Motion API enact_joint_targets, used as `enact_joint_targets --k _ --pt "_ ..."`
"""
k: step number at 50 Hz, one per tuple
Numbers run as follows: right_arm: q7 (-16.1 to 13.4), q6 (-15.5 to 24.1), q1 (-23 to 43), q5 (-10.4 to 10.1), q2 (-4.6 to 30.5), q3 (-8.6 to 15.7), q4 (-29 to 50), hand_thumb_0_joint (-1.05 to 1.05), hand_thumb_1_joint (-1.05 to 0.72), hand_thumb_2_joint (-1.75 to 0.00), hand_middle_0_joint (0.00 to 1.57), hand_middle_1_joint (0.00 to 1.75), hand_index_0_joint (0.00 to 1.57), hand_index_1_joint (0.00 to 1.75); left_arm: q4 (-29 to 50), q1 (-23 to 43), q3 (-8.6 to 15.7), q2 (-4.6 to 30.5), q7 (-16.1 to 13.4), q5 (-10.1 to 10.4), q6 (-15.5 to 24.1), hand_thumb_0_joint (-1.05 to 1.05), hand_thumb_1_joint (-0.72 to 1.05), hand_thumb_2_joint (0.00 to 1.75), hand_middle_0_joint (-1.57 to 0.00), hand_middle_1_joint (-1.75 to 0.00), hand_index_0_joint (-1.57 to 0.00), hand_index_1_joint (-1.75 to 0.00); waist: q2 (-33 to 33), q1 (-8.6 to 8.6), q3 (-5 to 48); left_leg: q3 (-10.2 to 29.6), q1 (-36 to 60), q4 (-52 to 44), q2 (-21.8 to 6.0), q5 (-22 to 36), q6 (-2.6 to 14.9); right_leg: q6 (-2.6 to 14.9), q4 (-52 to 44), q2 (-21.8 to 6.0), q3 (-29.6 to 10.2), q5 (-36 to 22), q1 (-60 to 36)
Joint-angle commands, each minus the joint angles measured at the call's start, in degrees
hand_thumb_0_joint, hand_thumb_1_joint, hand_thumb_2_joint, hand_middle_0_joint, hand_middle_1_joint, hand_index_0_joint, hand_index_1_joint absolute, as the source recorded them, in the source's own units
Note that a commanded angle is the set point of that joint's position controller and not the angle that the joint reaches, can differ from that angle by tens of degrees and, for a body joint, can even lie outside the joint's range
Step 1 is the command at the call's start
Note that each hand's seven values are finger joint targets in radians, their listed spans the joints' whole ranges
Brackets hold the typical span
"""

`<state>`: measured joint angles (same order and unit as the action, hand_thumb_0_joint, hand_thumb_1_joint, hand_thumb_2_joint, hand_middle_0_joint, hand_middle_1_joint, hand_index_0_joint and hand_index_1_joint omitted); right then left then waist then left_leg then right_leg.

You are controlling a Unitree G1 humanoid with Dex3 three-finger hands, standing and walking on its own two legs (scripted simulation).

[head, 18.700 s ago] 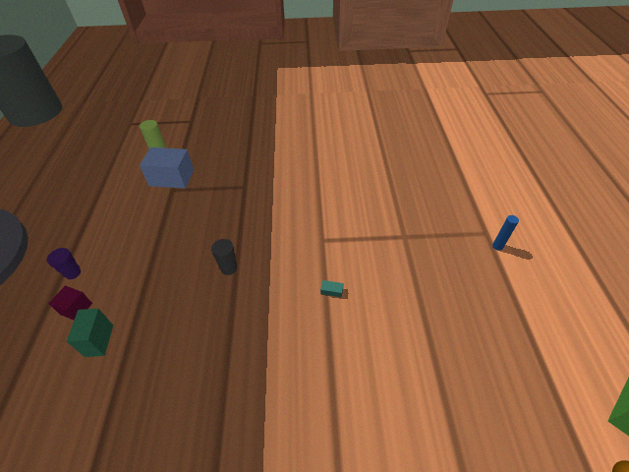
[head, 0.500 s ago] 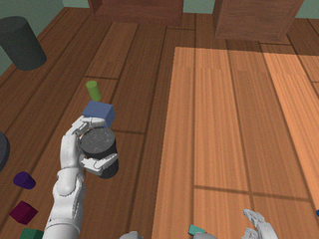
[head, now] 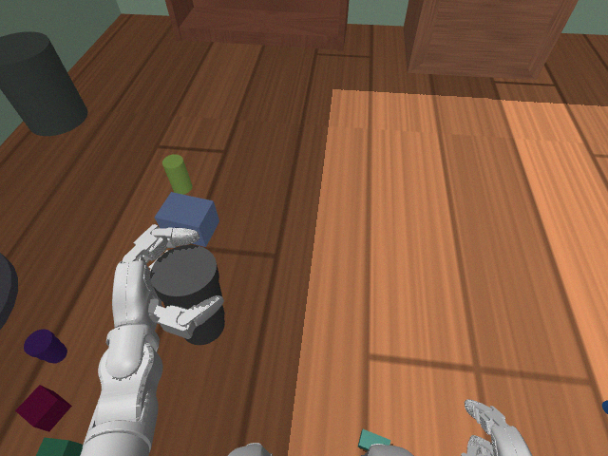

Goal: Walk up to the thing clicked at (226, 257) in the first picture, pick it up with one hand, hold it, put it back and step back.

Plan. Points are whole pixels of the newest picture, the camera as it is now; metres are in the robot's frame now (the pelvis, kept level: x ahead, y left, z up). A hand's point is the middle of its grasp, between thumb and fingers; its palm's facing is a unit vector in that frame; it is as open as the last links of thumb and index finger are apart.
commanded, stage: hold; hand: left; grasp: from the side
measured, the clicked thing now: (194, 299) +0.32 +0.16 +0.00
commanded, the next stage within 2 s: crouch in 0.12 s
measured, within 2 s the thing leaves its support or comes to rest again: neither
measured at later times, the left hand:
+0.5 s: hand (191, 289) +0.33 +0.17 +0.01, palm faces +0.14 -0.99 -0.01, open 10.6 cm
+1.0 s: hand (211, 329) +0.37 +0.19 -0.23, palm faces +0.18 -0.98 -0.04, open 7.9 cm
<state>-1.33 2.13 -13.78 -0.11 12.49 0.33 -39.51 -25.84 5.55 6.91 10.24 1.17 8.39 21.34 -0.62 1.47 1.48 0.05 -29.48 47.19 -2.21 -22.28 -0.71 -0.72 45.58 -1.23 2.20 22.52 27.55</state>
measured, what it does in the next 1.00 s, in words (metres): lowers itself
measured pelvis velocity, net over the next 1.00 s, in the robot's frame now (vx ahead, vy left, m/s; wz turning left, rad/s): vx -0.05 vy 0.00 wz -0.04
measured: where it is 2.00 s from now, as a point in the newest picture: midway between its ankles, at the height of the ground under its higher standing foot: outside the picture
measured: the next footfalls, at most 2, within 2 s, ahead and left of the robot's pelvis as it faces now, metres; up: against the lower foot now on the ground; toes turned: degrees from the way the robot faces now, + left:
none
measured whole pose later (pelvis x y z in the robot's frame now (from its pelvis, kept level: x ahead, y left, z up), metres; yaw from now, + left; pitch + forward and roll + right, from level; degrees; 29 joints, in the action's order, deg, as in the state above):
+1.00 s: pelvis -0.05 +0.00 -0.21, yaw -2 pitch +31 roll -3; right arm 4.0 1.9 -7.6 4.5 14.1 0.7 -41.2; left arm -55.7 28.3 19.9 16.4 4.1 6.7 43.6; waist -0.3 5.0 11.4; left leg 3.1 -94.8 101.0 -2.8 -37.5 -0.9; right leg -0.2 99.2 -1.0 2.6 38.1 92.3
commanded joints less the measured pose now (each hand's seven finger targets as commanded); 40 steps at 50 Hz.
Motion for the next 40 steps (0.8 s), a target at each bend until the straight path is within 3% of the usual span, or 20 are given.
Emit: enact_joint_targets --k 1,3,4,5,6,8,9,11,12,17,19,20,24,25,28,29,35,37,38,40 --pt "-0.5 2.3 1.9 -0.1 7.5 2.5 7.3 0.00 -0.93 -0.91 0.20 0.30 0.20 0.30 19.6 21.0 3.6 8.6 -0.1 1.4 6.9 0.00 0.05 1.19 -1.21 -1.37 -1.22 -1.37 -2.2 0.00 16.7 0.0 8.2 -6.9 1.6 10.8 0.75 1.00 -6.3 1.5 0.0 -13.5 -4.3" --pt "-0.4 2.4 1.7 -0.2 7.8 2.6 7.4 0.00 -0.93 -0.91 0.20 0.30 0.20 0.30 19.2 20.4 3.7 8.2 0.1 1.9 6.7 0.00 0.10 1.18 -1.20 -1.36 -1.22 -1.36 -2.2 0.19 18.1 0.2 9.1 -6.7 1.4 12.7 0.61 1.08 -5.9 1.7 0.1 -15.2 -5.1" --pt "-0.4 2.4 1.4 -0.2 7.9 2.5 7.4 0.00 -0.93 -0.91 0.20 0.30 0.20 0.30 19.4 21.0 2.5 7.9 0.1 1.5 6.4 0.00 0.10 1.19 -1.20 -1.37 -1.21 -1.37 -3.0 0.36 18.3 0.3 9.8 -6.7 1.3 13.7 0.50 1.18 -5.6 1.8 0.1 -15.9 -4.8" --pt "-0.4 2.3 1.8 -0.2 7.8 2.5 7.3 0.00 -0.93 -0.91 0.20 0.30 0.20 0.30 17.9 21.6 2.2 7.4 0.3 1.6 6.3 0.00 0.09 1.19 -1.19 -1.36 -1.20 -1.36 -2.3 0.82 15.9 0.3 8.7 -6.7 1.3 13.2 0.51 1.16 -5.7 1.8 0.3 -15.4 -4.1" --pt "-0.5 2.3 1.6 -0.3 8.2 2.7 6.9 0.00 -0.92 -0.91 0.20 0.30 0.20 0.30 18.1 22.0 4.1 8.9 0.1 1.8 6.4 0.00 0.09 1.19 -1.19 -1.36 -1.21 -1.37 -2.4 0.32 16.3 0.4 9.2 -6.8 1.2 13.4 0.44 1.18 -5.7 1.8 0.4 -15.5 -4.2" --pt "-0.6 2.3 1.0 -0.2 7.7 2.5 6.8 0.00 -0.92 -0.91 0.20 0.30 0.20 0.30 19.3 22.8 3.1 8.3 0.2 1.8 6.2 0.00 0.11 1.19 -1.20 -1.35 -1.21 -1.36 -1.5 0.53 18.4 0.2 9.5 -6.1 1.3 14.9 0.65 0.97 -5.9 1.6 0.1 -17.5 -5.4" --pt "-0.6 2.3 1.8 -0.2 7.4 2.3 6.8 0.00 -0.93 -0.91 0.20 0.30 0.20 0.30 16.7 21.3 3.1 7.5 0.3 2.0 5.9 0.00 0.08 1.20 -1.21 -1.38 -1.23 -1.38 -1.0 0.58 15.2 0.1 8.0 -6.5 1.5 12.8 0.76 0.84 -6.5 1.6 0.1 -15.7 -4.3" --pt "-0.6 2.5 2.0 -0.3 7.4 2.3 7.0 0.00 -0.92 -0.91 0.20 0.30 0.20 0.30 16.8 22.0 2.6 6.7 0.3 2.0 5.7 0.00 0.09 1.23 -1.24 -1.39 -1.25 -1.40 0.3 0.49 14.5 -0.1 7.3 -6.6 1.6 11.3 0.96 0.75 -6.9 1.3 0.0 -14.8 -4.3" --pt "-0.5 2.4 2.0 -0.2 7.6 2.5 6.7 0.00 -0.89 -0.90 0.20 0.30 0.20 0.30 15.5 21.9 3.1 7.7 0.2 1.6 5.8 0.00 0.09 1.16 -1.20 -1.31 -1.22 -1.32 -1.1 0.42 14.3 -0.1 7.4 -6.6 1.7 10.8 0.89 0.85 -6.8 1.3 0.0 -13.9 -3.7" --pt "0.1 2.2 1.8 0.2 7.5 2.9 6.8 0.00 -0.88 -0.90 0.20 0.30 0.20 0.30 10.8 19.8 3.3 5.5 -0.4 1.2 6.1 0.00 0.16 1.19 -1.24 -1.34 -1.25 -1.34 1.4 0.36 14.6 0.2 5.0 -5.1 1.4 12.4 1.03 0.94 -5.2 1.5 0.5 -15.5 -2.2" --pt "0.5 2.2 1.4 0.4 7.8 3.3 5.9 0.00 -0.88 -0.90 0.20 0.30 0.20 0.30 7.7 19.9 5.6 6.6 -0.7 1.3 7.2 0.00 0.13 1.19 -1.22 -1.34 -1.24 -1.34 1.5 0.51 13.5 0.2 2.6 -3.8 1.4 10.9 1.18 0.91 -4.0 1.4 0.3 -14.2 0.0" --pt "0.8 2.2 1.7 0.6 7.6 3.3 6.1 0.00 -0.88 -0.90 0.20 0.30 0.20 0.30 7.8 20.8 4.7 6.1 -0.6 1.1 8.1 0.00 0.15 1.18 -1.22 -1.33 -1.24 -1.33 0.9 0.47 13.0 0.4 1.3 -3.5 1.4 9.7 1.06 1.09 -3.2 1.5 0.3 -12.8 1.1" --pt "1.8 2.2 1.5 1.2 8.1 4.0 5.8 0.00 -0.88 -0.90 0.20 0.30 0.20 0.30 3.3 24.5 6.4 7.5 -0.6 -0.1 12.7 0.00 0.12 1.18 -1.21 -1.34 -1.23 -1.33 0.0 1.05 14.0 0.8 -4.1 0.9 1.4 5.2 0.91 1.52 1.7 1.5 0.1 -8.2 8.2" --pt "1.9 2.2 1.4 1.4 7.9 4.0 5.9 0.00 -0.88 -0.90 0.20 0.30 0.20 0.30 4.3 26.0 5.6 6.7 -0.4 -0.1 14.1 0.00 0.11 1.18 -1.22 -1.34 -1.24 -1.34 -0.9 1.16 17.1 0.7 -4.2 2.6 1.5 5.9 0.80 1.64 3.2 1.4 -0.1 -8.8 9.1" --pt "2.5 2.4 0.6 2.0 8.5 4.3 5.4 0.00 -0.90 -0.90 0.20 0.30 0.20 0.30 0.5 28.2 7.4 8.7 0.3 -0.2 17.8 0.00 0.08 1.15 -1.22 -1.33 -1.23 -1.33 -1.6 1.66 21.8 1.1 -9.2 8.9 1.6 5.7 1.03 1.84 8.7 1.5 -0.4 -8.2 15.2" --pt "2.7 2.3 0.2 2.2 8.6 4.4 5.3 0.00 -0.91 -0.91 0.20 0.30 0.20 0.30 -1.3 29.2 6.6 8.1 0.6 -0.3 18.9 0.00 0.06 1.13 -1.23 -1.32 -1.24 -1.32 -2.1 2.35 23.7 1.6 -11.0 11.1 1.6 5.4 1.01 1.95 11.2 1.6 -0.1 -7.6 17.9" --pt "3.5 2.7 1.5 2.7 10.3 4.3 5.8 0.00 -0.90 -0.91 0.20 0.30 0.20 0.30 -8.1 35.4 8.7 10.8 1.2 -0.4 25.5 0.00 0.06 1.14 -1.25 -1.33 -1.26 -1.33 -4.0 2.91 30.4 3.2 -24.1 22.6 1.5 -1.9 0.84 2.52 23.4 2.0 0.0 0.1 33.2" --pt "3.8 2.5 1.5 3.0 10.6 4.0 5.7 0.00 -0.90 -0.90 0.20 0.30 0.20 0.30 -9.1 36.6 11.3 13.5 1.2 0.0 26.9 0.00 0.11 1.16 -1.23 -1.32 -1.24 -1.32 -5.1 2.19 34.7 2.8 -28.0 27.3 1.7 -0.8 0.99 2.44 26.5 1.8 -1.2 -0.2 35.3" --pt "3.9 2.4 1.5 3.2 10.7 4.0 5.6 0.00 -0.90 -0.91 0.20 0.30 0.20 0.30 -10.6 37.5 10.3 12.6 1.3 -0.2 27.1 0.00 0.11 1.15 -1.23 -1.32 -1.24 -1.32 -5.5 2.97 35.2 3.1 -29.5 28.4 1.7 -0.8 0.84 2.60 28.5 1.9 -0.8 -0.1 37.2" --pt "4.1 2.2 1.4 3.3 11.5 4.0 5.0 0.00 -0.91 -0.91 0.20 0.30 0.20 0.30 -11.3 39.1 13.7 15.7 1.2 0.3 27.8 0.00 0.13 1.19 -1.25 -1.34 -1.26 -1.35 -5.4 2.05 37.8 3.1 -32.0 31.7 1.6 0.5 0.92 2.63 31.7 1.9 -0.9 -0.7 39.9"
